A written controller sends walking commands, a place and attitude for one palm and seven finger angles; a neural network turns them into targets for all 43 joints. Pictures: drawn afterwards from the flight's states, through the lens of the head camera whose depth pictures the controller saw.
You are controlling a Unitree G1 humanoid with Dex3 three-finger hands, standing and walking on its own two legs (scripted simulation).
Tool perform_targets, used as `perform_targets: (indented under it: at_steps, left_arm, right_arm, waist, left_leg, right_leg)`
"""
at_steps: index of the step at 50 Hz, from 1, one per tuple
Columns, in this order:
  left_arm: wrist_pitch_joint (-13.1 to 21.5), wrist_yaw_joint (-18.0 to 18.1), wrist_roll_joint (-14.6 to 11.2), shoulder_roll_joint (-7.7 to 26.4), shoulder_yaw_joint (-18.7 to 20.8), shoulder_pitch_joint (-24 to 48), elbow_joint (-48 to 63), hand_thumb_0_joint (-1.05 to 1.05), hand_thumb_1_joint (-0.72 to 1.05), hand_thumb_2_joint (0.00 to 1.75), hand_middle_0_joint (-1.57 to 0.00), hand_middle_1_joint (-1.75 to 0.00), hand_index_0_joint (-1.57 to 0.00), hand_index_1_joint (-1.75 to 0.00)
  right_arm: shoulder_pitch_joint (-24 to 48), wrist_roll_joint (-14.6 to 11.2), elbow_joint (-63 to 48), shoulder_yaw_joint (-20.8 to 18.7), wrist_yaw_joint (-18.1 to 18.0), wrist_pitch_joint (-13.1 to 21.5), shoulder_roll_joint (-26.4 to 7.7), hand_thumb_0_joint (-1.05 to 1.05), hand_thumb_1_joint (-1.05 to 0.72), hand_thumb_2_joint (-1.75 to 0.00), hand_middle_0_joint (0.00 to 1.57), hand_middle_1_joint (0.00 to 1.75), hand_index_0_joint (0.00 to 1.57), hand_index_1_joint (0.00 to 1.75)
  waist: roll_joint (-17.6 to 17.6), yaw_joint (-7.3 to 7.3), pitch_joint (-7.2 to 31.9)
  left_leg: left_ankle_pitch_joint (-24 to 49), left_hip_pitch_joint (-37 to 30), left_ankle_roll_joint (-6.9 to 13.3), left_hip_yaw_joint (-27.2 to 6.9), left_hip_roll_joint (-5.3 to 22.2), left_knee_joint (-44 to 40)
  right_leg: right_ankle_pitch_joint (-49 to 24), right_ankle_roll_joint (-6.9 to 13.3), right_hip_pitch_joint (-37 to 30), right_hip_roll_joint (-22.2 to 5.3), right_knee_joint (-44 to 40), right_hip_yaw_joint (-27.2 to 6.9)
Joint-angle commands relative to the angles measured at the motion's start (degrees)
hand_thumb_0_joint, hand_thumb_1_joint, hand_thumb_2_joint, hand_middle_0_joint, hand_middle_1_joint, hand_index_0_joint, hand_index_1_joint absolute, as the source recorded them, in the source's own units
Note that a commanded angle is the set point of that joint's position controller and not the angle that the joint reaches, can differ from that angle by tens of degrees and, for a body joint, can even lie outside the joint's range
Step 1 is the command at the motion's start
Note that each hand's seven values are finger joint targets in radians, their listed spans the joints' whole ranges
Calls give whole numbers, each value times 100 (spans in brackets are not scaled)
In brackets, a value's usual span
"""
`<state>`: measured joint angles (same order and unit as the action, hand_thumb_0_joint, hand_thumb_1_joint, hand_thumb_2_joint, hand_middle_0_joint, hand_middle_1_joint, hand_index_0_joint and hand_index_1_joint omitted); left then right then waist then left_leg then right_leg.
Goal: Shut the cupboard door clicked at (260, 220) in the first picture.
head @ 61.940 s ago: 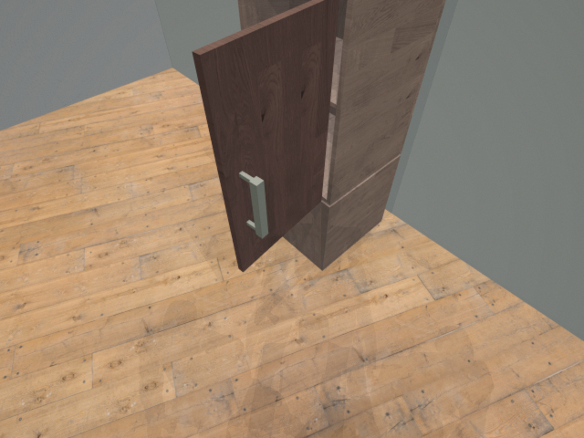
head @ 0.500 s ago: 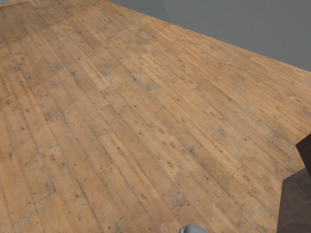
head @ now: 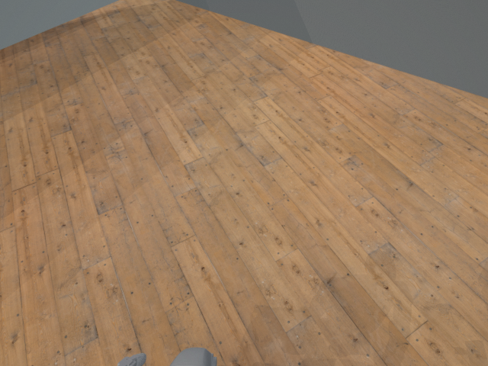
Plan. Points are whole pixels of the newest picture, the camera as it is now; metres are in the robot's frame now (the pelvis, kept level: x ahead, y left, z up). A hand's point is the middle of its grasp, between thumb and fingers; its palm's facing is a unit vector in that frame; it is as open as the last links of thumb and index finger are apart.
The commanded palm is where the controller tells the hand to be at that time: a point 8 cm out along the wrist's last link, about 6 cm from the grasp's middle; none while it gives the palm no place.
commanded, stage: walk to a spot facing it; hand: left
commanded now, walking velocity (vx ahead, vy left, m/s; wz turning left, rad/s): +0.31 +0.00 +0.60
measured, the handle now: out of the picture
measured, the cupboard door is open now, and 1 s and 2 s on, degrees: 26 26 26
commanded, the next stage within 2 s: turn to face it in 0.34 s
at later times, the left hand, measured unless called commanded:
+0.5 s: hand out of the picture +0.11 +0.24 -0.20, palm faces +0.34 -0.92 -0.18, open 7.4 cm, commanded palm none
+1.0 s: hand (137, 255) +0.38 +0.27 -0.18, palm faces +0.06 -0.98 -0.20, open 7.4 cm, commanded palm none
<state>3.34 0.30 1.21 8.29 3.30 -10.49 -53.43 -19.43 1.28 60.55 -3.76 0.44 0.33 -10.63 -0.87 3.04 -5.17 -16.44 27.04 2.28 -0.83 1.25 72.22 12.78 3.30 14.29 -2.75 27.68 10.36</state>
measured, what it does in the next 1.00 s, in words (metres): walks ahead: left foot, then right foot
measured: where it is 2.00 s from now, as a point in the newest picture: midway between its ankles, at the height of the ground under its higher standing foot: (219, 326)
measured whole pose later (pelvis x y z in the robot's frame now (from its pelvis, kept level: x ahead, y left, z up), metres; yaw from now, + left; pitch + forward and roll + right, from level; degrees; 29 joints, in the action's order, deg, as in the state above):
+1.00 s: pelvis +0.30 +0.08 -0.02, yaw +2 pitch +0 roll -1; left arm -2.0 -0.5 1.5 10.3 3.4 -10.5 -52.6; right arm -15.7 0.6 58.3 -2.4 -1.8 -1.1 -10.7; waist -1.5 0.5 -5.4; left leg -27.9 11.7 1.3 14.9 4.4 43.6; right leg 19.3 1.8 15.7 0.9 35.0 5.2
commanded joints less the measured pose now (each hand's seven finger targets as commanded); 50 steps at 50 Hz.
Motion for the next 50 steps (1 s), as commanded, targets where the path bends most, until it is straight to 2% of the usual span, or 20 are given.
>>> perform_targets:
  at_steps: [1,7,13,16,17,18,19,20,21,22,23,25,28,33,38,44,47,48,49,50]
  left_arm:
    - [176,18,18,566,94,-657,27,0,90,90,-20,-30,-20,-30]
    - [249,66,21,662,100,-1162,-161,0,90,90,-20,-30,-20,-30]
    - [177,88,57,953,129,-1594,-306,0,90,90,-20,-30,-20,-30]
    - [140,64,44,1227,202,-1444,-201,0,90,90,-20,-30,-20,-30]
    - [126,59,32,1311,217,-1376,-172,0,90,90,-20,-30,-20,-30]
    - [96,38,4,1352,221,-1307,-141,0,90,90,-20,-30,-20,-30]
    - [86,6,-48,1331,233,-1153,27,0,90,90,-20,-30,-20,-30]
    - [68,-80,-125,960,156,-1005,338,0,90,90,-20,-30,-20,-30]
    - [7,-11,-93,1140,132,-437,593,0,90,90,-20,-30,-20,-30]
    - [-17,49,-73,1003,143,-311,659,0,90,90,-20,-30,-20,-30]
    - [-48,69,-56,785,108,-397,538,0,90,90,-20,-30,-20,-30]
    - [-210,52,16,570,71,-1052,74,0,90,90,-20,-30,-20,-30]
    - [-354,76,-14,441,11,-1430,-191,0,90,90,-20,-30,-20,-30]
    - [-527,60,-15,524,66,-869,-69,0,90,90,-20,-30,-20,-30]
    - [-617,-32,-5,587,122,-162,262,0,90,90,-20,-30,-20,-30]
    - [-565,-81,12,575,117,75,493,0,90,90,-20,-30,-20,-30]
    - [-476,-70,29,807,191,-744,343,0,90,90,-20,-30,-20,-30]
    - [-400,-20,66,1188,281,-1261,215,0,90,90,-20,-30,-20,-30]
    - [-362,49,55,1674,376,-1633,70,0,90,90,-20,-30,-20,-30]
    - [-374,119,-35,1669,358,-1549,81,0,90,90,-20,-30,-20,-30]
  right_arm:
    - [-191,31,-304,-35,74,-49,-30,0,-90,-90,20,30,20,30]
    - [900,20,-795,6,172,-57,-65,0,-90,-90,20,30,20,30]
    - [1892,23,-1206,98,261,28,-171,0,-90,-90,20,30,20,30]
    - [1567,34,-1230,73,216,73,-334,0,-90,-90,20,30,20,30]
    - [1259,44,-1174,38,187,90,-449,0,-90,-90,20,30,20,30]
    - [698,72,-1051,-26,167,91,-687,0,-90,-90,20,30,20,30]
    - [-146,111,-928,-153,113,123,-1127,0,-90,-90,20,30,20,30]
    - [-678,113,-831,-319,42,166,-1896,0,-90,-90,20,30,20,30]
    - [-794,-29,-724,-292,-40,121,-1964,0,-90,-90,20,30,20,30]
    - [-452,-30,-815,-222,-107,120,-1796,0,-90,-90,20,30,20,30]
    - [44,-5,-1021,-119,-180,188,-1453,0,-90,-90,20,30,20,30]
    - [676,-8,-1093,102,-239,274,-906,0,-90,-90,20,30,20,30]
    - [653,-28,-895,188,-282,329,-711,0,-90,-90,20,30,20,30]
    - [488,-27,-703,145,-292,218,-631,0,-90,-90,20,30,20,30]
    - [346,25,-626,92,-318,114,-753,0,-90,-90,20,30,20,30]
    - [78,54,-524,-17,-353,41,-920,0,-90,-90,20,30,20,30]
    - [231,-62,-599,-82,-319,30,-1047,0,-90,-90,20,30,20,30]
    - [303,-138,-736,-104,-284,32,-960,0,-90,-90,20,30,20,30]
    - [732,-139,-989,-40,-258,37,-608,0,-90,-90,20,30,20,30]
    - [831,-114,-1049,14,-314,-53,-653,0,-90,-90,20,30,20,30]
  waist:
    - [791,-104,167]
    - [639,-251,130]
    - [658,-513,42]
    - [760,-313,380]
    - [777,-136,567]
    - [547,165,860]
    - [-55,613,1480]
    - [-1565,673,1909]
    - [-613,678,2027]
    - [-84,430,1522]
    - [-22,175,1177]
    - [-233,-302,780]
    - [-383,-515,984]
    - [-472,-444,479]
    - [-533,-298,74]
    - [-600,-142,511]
    - [-341,-571,1014]
    - [425,-759,1395]
    - [1517,-940,1289]
    - [1198,-866,1173]
  left_leg:
    - [627,751,-212,-36,354,-54]
    - [760,1466,-312,273,504,-1204]
    - [322,1253,-99,635,360,-2805]
    - [-68,313,121,1031,-82,-3225]
    - [-45,-300,206,1115,-249,-3417]
    - [318,-1377,264,1116,-407,-3836]
    - [1362,-3019,573,199,195,-4208]
    - [3698,-4229,1515,-2696,2111,-4443]
    - [4400,-4269,1829,-3052,2440,-4721]
    - [4036,-3482,1677,-2434,2382,-4844]
    - [3889,-2807,1398,-2071,2170,-4989]
    - [4066,-1916,877,-832,1496,-5135]
    - [4735,-1938,623,-173,1227,-5217]
    - [4497,-1750,372,312,1245,-5356]
    - [3954,-1906,680,356,1595,-5326]
    - [4838,-2868,604,471,1854,-4548]
    - [4964,-2610,155,918,1517,-3271]
    - [3618,-1487,-176,1211,1028,-2081]
    - [-1673,342,-567,1326,5,-620]
    - [-2120,682,-554,273,115,-103]
  right_leg:
    - [-762,56,-158,-1413,-1769,-585]
    - [-2751,141,-1208,-1551,-1498,34]
    - [-3715,222,-2095,-1833,-1015,193]
    - [-5103,166,-2188,-1905,-177,469]
    - [-5444,97,-2010,-1890,423,572]
    - [-4965,-79,-1466,-1704,1411,788]
    - [-3254,-326,-229,-1380,2924,816]
    - [1975,-673,1927,-275,4876,429]
    - [2200,-588,2400,-234,5421,-604]
    - [1903,-566,2376,-459,5384,-816]
    - [1568,-591,2369,-533,5304,-893]
    - [927,-605,1654,-586,4586,-1045]
    - [468,-600,1190,-368,3823,-1122]
    - [4,-591,1210,-97,3149,-1085]
    - [270,-543,1388,-79,2509,-895]
    - [818,-335,1032,139,1397,-532]
    - [-536,-158,-298,212,38,-544]
    - [-2903,261,-1542,-544,-140,-1624]
    - [-6135,1147,-2437,-1962,-169,-3252]
    - [-5798,1518,-2173,-2195,-256,-3282]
